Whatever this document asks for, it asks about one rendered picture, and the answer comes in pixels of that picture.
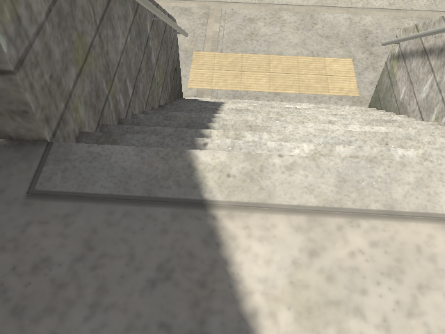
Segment stairs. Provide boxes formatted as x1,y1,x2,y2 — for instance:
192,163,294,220
76,97,445,164

